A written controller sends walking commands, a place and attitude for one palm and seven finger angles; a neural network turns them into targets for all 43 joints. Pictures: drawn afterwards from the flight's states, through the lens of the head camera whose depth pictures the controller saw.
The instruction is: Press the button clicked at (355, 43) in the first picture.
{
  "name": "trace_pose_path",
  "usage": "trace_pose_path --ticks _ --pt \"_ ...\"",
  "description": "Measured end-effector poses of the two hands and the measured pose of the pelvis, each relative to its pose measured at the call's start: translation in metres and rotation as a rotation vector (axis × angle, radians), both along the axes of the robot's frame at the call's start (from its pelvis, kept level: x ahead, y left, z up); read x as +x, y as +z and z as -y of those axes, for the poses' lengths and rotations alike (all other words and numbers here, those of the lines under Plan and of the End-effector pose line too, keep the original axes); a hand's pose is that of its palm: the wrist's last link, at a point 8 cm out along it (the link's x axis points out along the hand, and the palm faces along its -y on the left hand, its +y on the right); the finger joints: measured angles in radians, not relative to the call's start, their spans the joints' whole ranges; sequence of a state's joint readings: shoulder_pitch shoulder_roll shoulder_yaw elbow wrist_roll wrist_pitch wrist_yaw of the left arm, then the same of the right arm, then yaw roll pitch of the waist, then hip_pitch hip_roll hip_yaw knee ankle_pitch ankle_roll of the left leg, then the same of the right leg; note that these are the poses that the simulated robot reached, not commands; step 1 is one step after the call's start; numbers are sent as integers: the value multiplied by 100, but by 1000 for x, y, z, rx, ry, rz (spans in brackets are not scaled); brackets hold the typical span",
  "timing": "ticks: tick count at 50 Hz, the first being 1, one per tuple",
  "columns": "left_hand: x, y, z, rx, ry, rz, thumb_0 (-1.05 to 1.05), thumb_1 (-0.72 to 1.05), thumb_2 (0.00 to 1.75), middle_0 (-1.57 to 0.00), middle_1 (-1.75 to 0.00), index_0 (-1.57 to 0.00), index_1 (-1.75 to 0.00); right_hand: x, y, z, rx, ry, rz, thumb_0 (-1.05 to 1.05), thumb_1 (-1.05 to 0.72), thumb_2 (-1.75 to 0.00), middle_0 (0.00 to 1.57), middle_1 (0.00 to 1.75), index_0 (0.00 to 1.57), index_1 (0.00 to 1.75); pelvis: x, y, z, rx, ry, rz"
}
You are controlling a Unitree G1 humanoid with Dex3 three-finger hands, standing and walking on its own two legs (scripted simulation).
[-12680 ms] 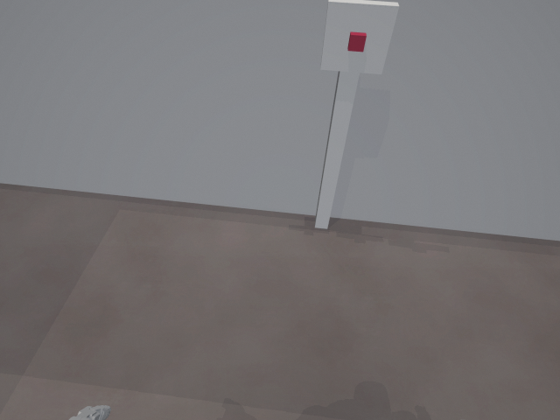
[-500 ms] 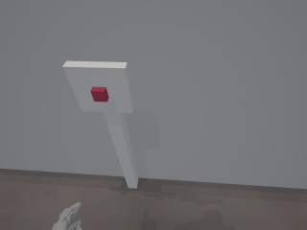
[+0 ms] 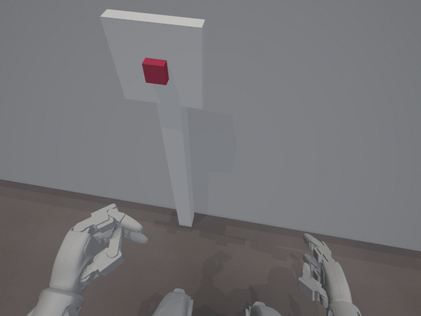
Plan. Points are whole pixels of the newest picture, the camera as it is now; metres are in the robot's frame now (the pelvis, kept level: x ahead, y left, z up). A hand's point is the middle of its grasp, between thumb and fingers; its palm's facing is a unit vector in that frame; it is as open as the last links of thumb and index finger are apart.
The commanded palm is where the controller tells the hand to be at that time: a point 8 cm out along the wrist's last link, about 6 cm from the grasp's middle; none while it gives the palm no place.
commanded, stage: raise the hand and make a fist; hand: left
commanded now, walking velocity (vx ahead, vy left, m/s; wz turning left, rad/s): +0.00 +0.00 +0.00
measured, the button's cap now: (156, 70) +0.52 +0.17 +0.17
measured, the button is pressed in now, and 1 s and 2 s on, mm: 0 0 0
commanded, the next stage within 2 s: aim a knuckle at the button in 1.36 s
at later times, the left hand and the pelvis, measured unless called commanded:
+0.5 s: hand (99, 223) +0.23 +0.19 +0.11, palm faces -0.05 -1.00 -0.06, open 3.1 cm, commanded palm +0.20 +0.25 +0.13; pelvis +0.02 +0.02 +0.03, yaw -1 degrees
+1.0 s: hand (77, 185) +0.26 +0.22 +0.16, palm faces -0.05 -1.00 -0.07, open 3.2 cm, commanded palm +0.23 +0.27 +0.17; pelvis +0.03 +0.01 +0.06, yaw -1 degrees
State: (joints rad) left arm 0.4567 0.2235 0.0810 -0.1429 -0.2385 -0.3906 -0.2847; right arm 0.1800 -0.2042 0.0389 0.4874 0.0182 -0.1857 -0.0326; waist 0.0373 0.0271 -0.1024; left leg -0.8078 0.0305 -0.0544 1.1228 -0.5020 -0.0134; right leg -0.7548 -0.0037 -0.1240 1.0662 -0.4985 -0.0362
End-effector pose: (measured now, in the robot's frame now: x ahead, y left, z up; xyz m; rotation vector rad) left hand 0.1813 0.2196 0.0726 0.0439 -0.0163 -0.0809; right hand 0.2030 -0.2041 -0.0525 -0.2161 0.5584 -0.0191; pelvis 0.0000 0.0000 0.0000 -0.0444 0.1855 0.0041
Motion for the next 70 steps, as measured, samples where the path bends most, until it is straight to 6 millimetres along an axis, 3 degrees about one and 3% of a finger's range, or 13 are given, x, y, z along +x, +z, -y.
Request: trace_pose_path --ticks 7,12,16,21,28,34,41,51,60,70 --pt "19 8 -5 -2 -14 -114 2 90 90 -103 -121 -104 -121 -55 -9 1 39 -126 -129 1 -90 -89 21 30 20 30 4 16 -8 13 -25 16" --pt "18 23 -16 16 28 -71 2 91 90 -116 -135 -117 -135 -70 -2 16 -4 -166 -144 1 -90 -89 21 30 20 30 7 22 -12 16 -30 27" --pt "19 27 -20 19 20 -56 2 91 90 -123 -143 -124 -143 -65 7 28 -45 -170 -118 1 -90 -89 21 30 20 30 9 25 -15 15 -27 37" --pt "24 34 -24 17 18 -49 2 90 90 -127 -147 -128 -147 -45 24 31 -65 -160 -46 1 -91 -89 20 30 20 30 13 29 -17 13 -24 53" --pt "32 52 -33 14 38 -14 2 90 90 -129 -149 -130 -149 -13 43 15 -36 -106 40 1 -91 -89 20 30 20 30 20 37 -17 11 -18 80" --pt "38 64 -39 20 37 -20 2 90 90 -129 -150 -130 -150 1 49 -1 -4 -56 63 1 -90 -89 20 30 20 30 24 44 -16 11 -12 102" --pt "46 79 -48 21 42 -11 2 90 90 -130 -150 -130 -150 0 49 -5 4 -36 40 1 -90 -89 21 30 20 30 27 50 -15 13 -7 123" --pt "61 96 -56 18 33 -3 2 90 90 -130 -150 -130 -150 -12 50 11 -21 -70 9 1 -90 -89 21 30 20 30 29 58 -12 19 -12 146" --pt "61 92 -48 5 27 -23 2 90 90 -130 -150 -130 -150 -16 57 22 -34 -94 32 1 -90 -89 20 30 20 30 28 60 -11 24 -22 155" --pt "54 93 -48 11 45 -13 2 90 90 -130 -150 -130 -150 -16 55 17 -19 -81 34 1 -90 -89 20 30 20 30 24 61 -9 25 -18 165"
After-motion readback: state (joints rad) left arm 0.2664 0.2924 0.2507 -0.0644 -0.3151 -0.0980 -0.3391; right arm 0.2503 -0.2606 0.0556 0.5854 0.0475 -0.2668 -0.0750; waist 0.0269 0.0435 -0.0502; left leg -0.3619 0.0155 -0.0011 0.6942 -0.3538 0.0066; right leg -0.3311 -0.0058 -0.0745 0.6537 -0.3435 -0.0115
